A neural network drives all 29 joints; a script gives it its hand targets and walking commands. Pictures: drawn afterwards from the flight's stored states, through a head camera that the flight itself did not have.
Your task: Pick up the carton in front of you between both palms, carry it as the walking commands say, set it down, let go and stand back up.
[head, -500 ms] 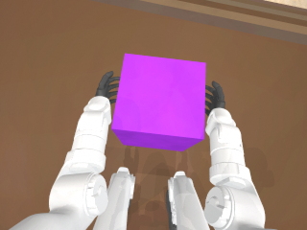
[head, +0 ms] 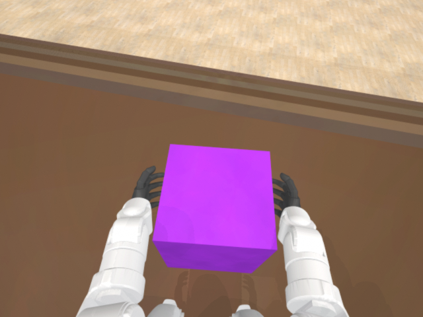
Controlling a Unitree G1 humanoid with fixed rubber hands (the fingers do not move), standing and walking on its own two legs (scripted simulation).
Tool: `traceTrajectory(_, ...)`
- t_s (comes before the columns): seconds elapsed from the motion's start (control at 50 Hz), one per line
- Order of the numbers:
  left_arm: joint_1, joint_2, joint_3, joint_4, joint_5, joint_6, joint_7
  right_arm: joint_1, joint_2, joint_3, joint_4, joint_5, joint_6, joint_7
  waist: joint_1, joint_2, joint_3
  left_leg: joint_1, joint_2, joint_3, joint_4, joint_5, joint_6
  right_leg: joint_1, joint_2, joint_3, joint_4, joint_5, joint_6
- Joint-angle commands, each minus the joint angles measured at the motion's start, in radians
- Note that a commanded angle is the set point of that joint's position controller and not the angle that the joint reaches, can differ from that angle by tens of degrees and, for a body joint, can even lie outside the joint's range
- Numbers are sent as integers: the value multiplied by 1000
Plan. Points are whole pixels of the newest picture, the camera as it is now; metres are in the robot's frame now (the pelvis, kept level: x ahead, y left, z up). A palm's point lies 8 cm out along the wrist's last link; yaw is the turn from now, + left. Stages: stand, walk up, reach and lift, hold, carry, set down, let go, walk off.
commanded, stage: reach and lift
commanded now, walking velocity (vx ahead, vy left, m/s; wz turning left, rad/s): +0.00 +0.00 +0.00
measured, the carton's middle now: (214, 214) +0.35 +0.00 -0.09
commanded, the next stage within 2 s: hold in 1.28 s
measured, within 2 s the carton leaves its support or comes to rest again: neither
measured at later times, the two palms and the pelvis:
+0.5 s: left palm (129, 201) +0.30 +0.15 +0.06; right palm (305, 209) +0.30 -0.15 +0.07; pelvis +0.00 +0.00 +0.04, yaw +0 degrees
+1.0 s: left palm (128, 193) +0.31 +0.15 +0.08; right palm (306, 200) +0.31 -0.15 +0.08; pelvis +0.02 +0.00 +0.05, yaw +0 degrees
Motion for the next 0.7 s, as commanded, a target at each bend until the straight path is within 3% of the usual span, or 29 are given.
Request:
traceTrajectory(0.0,-517,-1058,-608,-35,-174,-8,-249,-523,1066,634,-5,171,4,271,6,10,-462,416,-90,0,-168,336,17,329,84,0,-188,328,-10)
traceTrajectory(0.18,-397,-1043,-679,-173,-205,96,-255,-399,1023,696,-128,199,103,284,6,9,-280,629,-71,-6,-355,395,7,547,66,5,-379,382,-11)
traceTrajectory(0.3,-390,-1018,-616,-159,-173,163,-268,-389,992,625,-109,160,165,299,5,7,-83,641,-66,5,-440,221,14,554,59,-4,-462,215,-24)
traceTrajectory(0.38,-468,-1010,-559,-119,-146,166,-283,-469,988,568,-72,137,166,313,9,9,-37,624,-61,15,-450,114,23,535,52,-13,-471,107,-29)
traceTrajectory(0.5,-560,-1041,-589,-152,-167,152,-292,-560,1021,604,-109,160,155,320,6,5,-144,657,-60,17,-435,146,22,576,51,-17,-457,137,-25)
traceTrajectory(0.68,-511,-1029,-592,-167,-163,168,-284,-514,1003,604,-121,159,169,319,6,8,-160,699,-64,18,-460,218,13,614,58,-20,-479,209,-18)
